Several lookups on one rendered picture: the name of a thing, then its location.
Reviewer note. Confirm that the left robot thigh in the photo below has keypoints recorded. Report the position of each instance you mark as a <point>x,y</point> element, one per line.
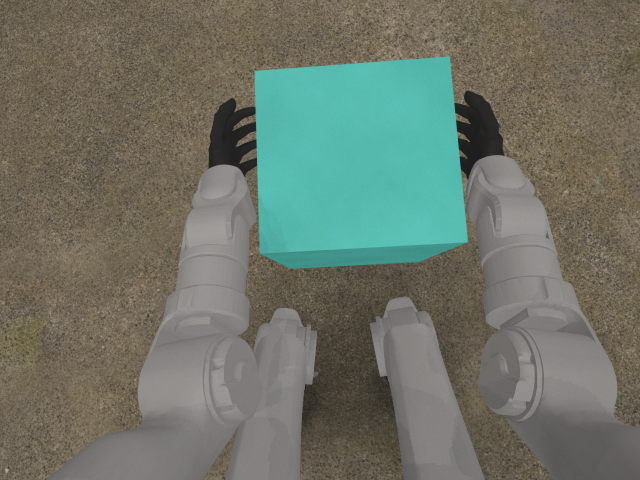
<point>267,446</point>

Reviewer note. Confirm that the carton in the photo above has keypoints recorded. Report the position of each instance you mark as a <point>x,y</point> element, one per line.
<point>358,164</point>

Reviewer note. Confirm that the right robot forearm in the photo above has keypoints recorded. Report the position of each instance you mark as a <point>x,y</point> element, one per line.
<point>524,283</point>

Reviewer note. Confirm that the robot left hand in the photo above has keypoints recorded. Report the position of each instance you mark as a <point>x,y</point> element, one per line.
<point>222,149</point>

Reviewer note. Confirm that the robot right hand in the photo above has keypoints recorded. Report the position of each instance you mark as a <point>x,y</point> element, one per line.
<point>482,132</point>

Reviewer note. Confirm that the left robot shin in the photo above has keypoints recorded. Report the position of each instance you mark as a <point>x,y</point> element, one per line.
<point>283,313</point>

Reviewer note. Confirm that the robot right upper arm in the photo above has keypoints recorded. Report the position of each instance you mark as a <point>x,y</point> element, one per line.
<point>557,390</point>

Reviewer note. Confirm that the left robot forearm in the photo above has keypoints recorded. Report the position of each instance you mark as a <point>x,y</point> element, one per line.
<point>210,291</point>

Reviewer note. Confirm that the robot left upper arm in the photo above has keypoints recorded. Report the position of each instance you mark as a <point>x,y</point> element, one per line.
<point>193,394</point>

